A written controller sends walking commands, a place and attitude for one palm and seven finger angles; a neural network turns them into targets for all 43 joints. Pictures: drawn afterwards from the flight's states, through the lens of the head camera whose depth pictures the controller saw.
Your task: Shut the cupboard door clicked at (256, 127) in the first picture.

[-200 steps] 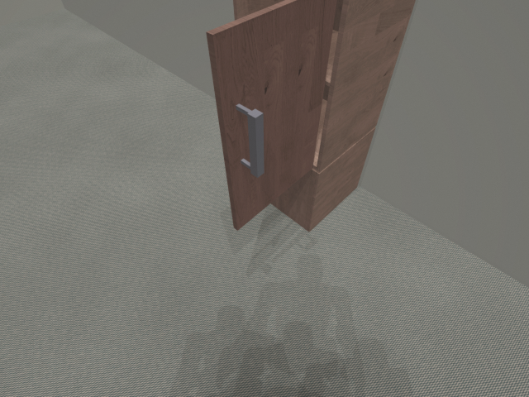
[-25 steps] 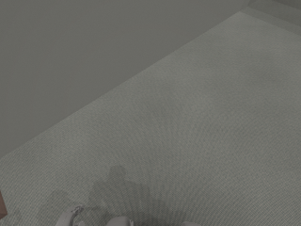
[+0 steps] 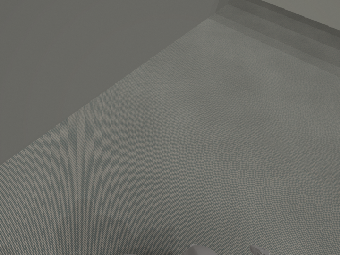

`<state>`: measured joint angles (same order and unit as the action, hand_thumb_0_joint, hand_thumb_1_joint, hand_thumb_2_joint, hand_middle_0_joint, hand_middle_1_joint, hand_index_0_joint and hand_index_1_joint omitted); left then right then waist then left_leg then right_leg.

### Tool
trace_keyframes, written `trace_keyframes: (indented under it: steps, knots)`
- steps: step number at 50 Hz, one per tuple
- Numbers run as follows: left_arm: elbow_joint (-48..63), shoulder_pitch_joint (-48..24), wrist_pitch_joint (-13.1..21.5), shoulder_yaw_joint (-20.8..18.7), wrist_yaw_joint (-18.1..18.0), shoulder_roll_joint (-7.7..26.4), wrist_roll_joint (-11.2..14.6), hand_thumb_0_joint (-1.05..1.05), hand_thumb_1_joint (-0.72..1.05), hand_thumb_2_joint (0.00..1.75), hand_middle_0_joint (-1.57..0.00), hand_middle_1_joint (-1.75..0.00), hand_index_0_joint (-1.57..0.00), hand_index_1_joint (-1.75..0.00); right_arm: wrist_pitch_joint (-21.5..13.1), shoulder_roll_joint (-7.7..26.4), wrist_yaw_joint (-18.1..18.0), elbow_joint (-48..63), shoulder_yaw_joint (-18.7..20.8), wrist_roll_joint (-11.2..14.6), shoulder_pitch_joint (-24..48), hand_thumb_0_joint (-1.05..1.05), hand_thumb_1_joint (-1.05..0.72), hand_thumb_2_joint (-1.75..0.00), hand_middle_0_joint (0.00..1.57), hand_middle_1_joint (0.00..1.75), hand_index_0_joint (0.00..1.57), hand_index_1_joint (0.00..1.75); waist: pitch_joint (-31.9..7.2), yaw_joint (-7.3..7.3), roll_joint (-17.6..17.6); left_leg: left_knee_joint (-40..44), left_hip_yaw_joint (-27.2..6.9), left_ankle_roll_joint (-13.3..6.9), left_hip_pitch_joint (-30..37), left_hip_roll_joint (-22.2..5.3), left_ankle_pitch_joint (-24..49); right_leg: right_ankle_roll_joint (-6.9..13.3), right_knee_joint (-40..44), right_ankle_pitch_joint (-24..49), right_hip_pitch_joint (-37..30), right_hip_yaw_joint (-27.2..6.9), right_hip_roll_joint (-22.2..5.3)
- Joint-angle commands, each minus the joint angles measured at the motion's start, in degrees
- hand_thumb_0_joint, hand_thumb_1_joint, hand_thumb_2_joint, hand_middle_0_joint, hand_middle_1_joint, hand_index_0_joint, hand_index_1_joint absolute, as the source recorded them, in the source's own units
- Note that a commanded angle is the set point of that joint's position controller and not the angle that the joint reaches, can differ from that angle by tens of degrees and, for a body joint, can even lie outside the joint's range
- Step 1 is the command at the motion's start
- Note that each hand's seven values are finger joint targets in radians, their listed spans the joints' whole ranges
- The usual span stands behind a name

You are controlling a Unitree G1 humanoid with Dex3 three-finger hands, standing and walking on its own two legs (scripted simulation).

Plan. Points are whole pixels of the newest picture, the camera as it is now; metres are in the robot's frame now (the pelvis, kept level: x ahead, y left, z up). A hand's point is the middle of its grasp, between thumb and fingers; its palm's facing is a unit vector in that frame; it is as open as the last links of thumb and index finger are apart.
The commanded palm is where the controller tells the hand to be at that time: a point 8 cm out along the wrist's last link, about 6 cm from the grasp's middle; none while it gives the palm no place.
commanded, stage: walk around to get in front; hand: left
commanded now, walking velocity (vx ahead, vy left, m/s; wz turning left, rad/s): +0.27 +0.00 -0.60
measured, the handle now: out of the picture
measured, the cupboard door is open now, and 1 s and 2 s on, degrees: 91 91 91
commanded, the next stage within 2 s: walk to a spot facing it in 1.26 s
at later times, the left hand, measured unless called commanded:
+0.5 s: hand (157, 199) +0.27 +0.05 -0.15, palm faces -0.32 -0.92 -0.24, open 7.4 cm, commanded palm none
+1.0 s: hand (164, 189) +0.32 +0.03 -0.19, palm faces -0.34 -0.93 -0.15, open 7.4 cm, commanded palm none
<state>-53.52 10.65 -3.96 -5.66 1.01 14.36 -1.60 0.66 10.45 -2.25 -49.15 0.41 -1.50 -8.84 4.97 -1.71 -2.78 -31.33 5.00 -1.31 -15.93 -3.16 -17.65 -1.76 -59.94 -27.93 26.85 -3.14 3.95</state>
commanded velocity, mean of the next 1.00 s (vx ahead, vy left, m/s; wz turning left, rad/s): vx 0.35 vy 0.00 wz -0.35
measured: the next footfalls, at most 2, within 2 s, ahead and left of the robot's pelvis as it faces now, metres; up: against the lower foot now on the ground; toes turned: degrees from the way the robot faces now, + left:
right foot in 0.38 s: +0.10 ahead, -0.17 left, +0.00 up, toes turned -23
left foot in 0.90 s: +0.45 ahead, -0.11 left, +0.00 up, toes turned -17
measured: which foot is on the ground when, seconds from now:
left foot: down 0.00-0.38, up 0.40-0.88, down 0.90-1.00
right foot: up 0.00-0.36, down 0.38-0.92, up 0.94-1.00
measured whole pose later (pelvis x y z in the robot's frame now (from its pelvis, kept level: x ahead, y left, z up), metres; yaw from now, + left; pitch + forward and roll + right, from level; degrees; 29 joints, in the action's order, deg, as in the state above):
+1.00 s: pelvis +0.32 -0.15 -0.02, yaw -26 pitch +0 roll +0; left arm -65.7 23.2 1.8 -2.4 0.0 8.6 -0.8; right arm -3.9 9.2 -0.1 -53.6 1.0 -1.8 -5.9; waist 4.4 -2.3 -2.0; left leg -36.9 9.9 -4.3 -22.1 -2.0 -14.8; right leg 3.1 -67.4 -25.3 13.7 -0.7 1.5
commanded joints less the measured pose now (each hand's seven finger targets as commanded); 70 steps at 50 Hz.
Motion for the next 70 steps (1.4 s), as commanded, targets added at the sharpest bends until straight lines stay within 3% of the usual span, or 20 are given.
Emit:
trace_keyframes:
  steps: [1,13,15,17,18,19,20,22,26,39,43,44,45,46,47,50,54,66,68,70]
  knots:
    - [4.73,0.41,1.63,-0.61,1.31,3.07,-0.15,0.0,0.9,0.9,-0.2,-0.3,-0.2,-0.3,-1.66,10.61,-0.83,3.12,2.95,-0.45,-5.12,0.0,-0.9,-0.9,0.2,0.3,0.2,0.3,-7.94,1.75,10.85,12.72,-7.15,-3.19,12.86,-14.44,24.56,-1.56,-10.72,5.4,8.1,2.03,-4.67]
    - [7.38,-12.52,3.31,1.55,3.28,-0.14,-0.16,0.0,0.9,0.9,-0.2,-0.3,-0.2,-0.3,-2.78,11.54,0.86,-3.5,4.0,-0.96,-16.67,0.0,-0.9,-0.9,0.2,0.3,0.2,0.3,-2.4,6.57,14.4,14.65,2.91,-3.7,15.54,-18.01,13.91,0.76,16.28,5.89,5.28,10.28,-7.34]
    - [7.27,-11.06,3.55,1.36,3.12,0.64,-0.12,0.0,0.9,0.9,-0.2,-0.3,-0.2,-0.3,-2.72,12.15,1.25,-3.39,4.23,-1.04,-15.25,0.0,-0.9,-0.9,0.2,0.3,0.2,0.3,-2.34,5.3,14.37,13.12,4.14,-3.07,12.55,-19.04,11.14,2.01,20.72,4.64,-0.68,11.25,-6.38]
    - [4.19,-1.12,3.99,0.27,2.62,2.79,-0.14,0.0,0.9,0.9,-0.2,-0.3,-0.2,-0.3,-2.68,12.65,1.5,-2.54,4.0,-0.62,-11.48,0.0,-0.9,-0.9,0.2,0.3,0.2,0.3,-5.6,-1.12,8.68,1.39,7.57,-0.9,3.44,-16.6,12.73,4.11,28.07,9.74,-18.46,12.21,-3.75]
    - [0.61,9.95,4.74,-0.94,1.97,7.26,-0.28,0.0,0.9,0.9,-0.2,-0.3,-0.2,-0.3,-2.94,11.3,2.19,-1.39,3.58,0.2,-8.95,0.0,-0.9,-0.9,0.2,0.3,0.2,0.3,-10.57,-6.69,-1.25,-13.54,12.5,1.51,-6.79,-12.45,12.74,6.86,32.81,6.45,-34.75,5.5,-8.09]
    - [-1.57,17.93,5.48,-2.74,0.73,14.74,0.04,0.0,0.9,0.9,-0.2,-0.3,-0.2,-0.3,-2.9,7.0,2.58,1.79,2.29,1.05,-6.07,0.0,-0.9,-0.9,0.2,0.3,0.2,0.3,-13.7,-9.94,-19.24,-33.01,11.13,5.05,-25.69,-2.68,-19.26,13.27,41.02,2.76,-45.12,-23.46,-25.0]
    - [-1.49,17.59,5.09,-2.62,-0.4,15.99,1.25,0.0,0.9,0.9,-0.2,-0.3,-0.2,-0.3,-2.39,9.23,2.33,2.84,2.76,0.64,-3.39,0.0,-0.9,-0.9,0.2,0.3,0.2,0.3,-11.96,-8.69,-16.08,-41.05,0.52,4.18,-28.73,-2.83,-18.52,15.02,46.56,4.45,-39.59,-31.03,-28.55]
    - [1.33,6.64,5.22,-1.19,-0.85,10.51,1.35,0.0,0.9,0.9,-0.2,-0.3,-0.2,-0.3,-2.22,9.07,2.37,0.62,3.61,0.61,-2.87,0.0,-0.9,-0.9,0.2,0.3,0.2,0.3,-3.43,-3.6,-7.67,-42.01,-3.48,4.03,-27.2,-6.7,-5.37,13.4,48.82,-4.08,-25.38,-22.57,-24.32]
    - [2.36,1.02,7.03,0.75,-0.7,5.22,0.78,0.0,0.9,0.9,-0.2,-0.3,-0.2,-0.3,-0.9,6.65,2.7,-3.74,3.66,-0.49,-8.92,0.0,-0.9,-0.9,0.2,0.3,0.2,0.3,-0.33,2.93,-3.86,-33.56,-3.32,5.6,-18.05,-6.29,3.75,10.62,50.63,11.87,-13.89,-7.35,-16.59]
    - [-6.2,14.31,9.14,2.32,-1.78,2.81,0.62,0.0,0.9,0.9,-0.2,-0.3,-0.2,-0.3,-2.74,4.08,3.64,0.61,2.53,0.39,8.33,0.0,-0.9,-0.9,0.2,0.3,0.2,0.3,0.64,-0.65,-3.52,-13.61,-0.43,4.12,-24.15,-2.55,6.29,12.24,44.61,50.62,-32.46,-5.55,-16.72]
    - [-7.25,12.46,9.37,1.89,-2.12,5.05,0.7,0.0,0.9,0.9,-0.2,-0.3,-0.2,-0.3,-3.87,4.87,2.77,-3.02,2.89,0.15,-1.21,0.0,-0.9,-0.9,0.2,0.3,0.2,0.3,-3.95,5.11,-3.62,-2.31,4.47,1.0,-3.53,4.28,5.59,9.78,32.14,69.85,-29.29,-2.13,-14.77]
    - [-7.25,12.11,9.37,1.85,-2.12,4.82,1.02,0.0,0.9,0.9,-0.2,-0.3,-0.2,-0.3,-4.11,7.01,2.2,-5.73,3.45,-0.23,-9.53,0.0,-0.9,-0.9,0.2,0.3,0.2,0.3,-7.97,8.52,-1.85,1.07,3.2,-0.18,10.43,3.43,11.03,8.02,22.35,65.53,-22.28,-1.62,-13.34]
    - [-6.29,12.49,9.3,1.9,-1.67,3.0,1.44,0.0,0.9,0.9,-0.2,-0.3,-0.2,-0.3,-4.35,12.75,1.68,-7.88,4.82,-1.01,-18.58,0.0,-0.9,-0.9,0.2,0.3,0.2,0.3,-14.15,11.64,7.14,1.24,-11.01,-4.26,24.88,-7.91,13.63,5.57,8.0,44.8,-9.58,1.26,-8.01]
    - [-5.22,15.77,9.36,2.73,-1.04,-0.4,2.28,0.0,0.9,0.9,-0.2,-0.3,-0.2,-0.3,-4.35,17.04,1.3,-8.58,5.63,-1.34,-23.54,0.0,-0.9,-0.9,0.2,0.3,0.2,0.3,-20.71,10.57,19.04,8.29,-32.26,-11.61,34.19,-24.43,17.06,4.49,-12.61,0.56,2.54,4.55,-0.46]
    - [-4.55,11.69,9.2,2.37,-1.5,1.32,1.57,0.0,0.9,0.9,-0.2,-0.3,-0.2,-0.3,-3.6,15.52,1.12,-8.3,5.11,-0.32,-20.67,0.0,-0.9,-0.9,0.2,0.3,0.2,0.3,-16.9,9.47,12.59,13.3,-35.04,-13.29,27.48,-26.63,14.05,5.58,-20.49,-1.92,5.45,-0.56,-3.3]
    - [-5.04,8.07,7.58,1.97,-0.09,-0.94,0.07,0.0,0.9,0.9,-0.2,-0.3,-0.2,-0.3,-4.82,6.79,1.01,-5.76,2.86,-0.13,-9.34,0.0,-0.9,-0.9,0.2,0.3,0.2,0.3,0.12,3.45,7.04,19.96,-18.49,-6.34,3.46,-19.24,0.83,3.77,-19.36,10.04,6.84,-0.01,-9.47]
    - [-5.69,10.82,5.22,2.1,0.33,-4.47,-0.3,0.0,0.9,0.9,-0.2,-0.3,-0.2,-0.3,-6.13,4.65,0.78,-7.91,2.18,0.28,-11.25,0.0,-0.9,-0.9,0.2,0.3,0.2,0.3,-2.99,0.63,8.77,20.39,-3.86,-4.06,4.2,-14.15,15.35,2.38,-11.07,15.54,5.93,1.6,-9.69]
    - [1.29,-8.91,5.25,2.49,1.47,-3.56,-0.1,0.0,0.9,0.9,-0.2,-0.3,-0.2,-0.3,-4.96,6.14,0.91,-12.23,2.2,-0.6,-22.02,0.0,-0.9,-0.9,0.2,0.3,0.2,0.3,2.16,5.06,9.17,17.13,5.55,-4.35,14.96,-15.55,31.22,4.13,18.95,18.49,7.55,9.99,-8.02]
    - [0.79,-5.84,5.71,2.35,1.19,-2.4,0.01,0.0,0.9,0.9,-0.2,-0.3,-0.2,-0.3,-4.62,7.55,0.76,-12.63,2.29,-0.52,-21.56,0.0,-0.9,-0.9,0.2,0.3,0.2,0.3,-0.3,3.12,8.27,10.86,6.53,-4.09,16.21,-16.12,43.6,5.66,22.19,14.74,0.42,11.32,-5.52]
    - [-3.89,8.24,7.1,1.85,0.18,-0.09,-0.16,0.0,0.9,0.9,-0.2,-0.3,-0.2,-0.3,-4.35,7.37,0.9,-13.09,2.05,0.3,-20.11,0.0,-0.9,-0.9,0.2,0.3,0.2,0.3,-7.49,-3.15,5.5,-4.3,7.3,-1.45,9.91,-12.48,47.23,6.71,29.74,22.52,-20.91,11.01,-3.85]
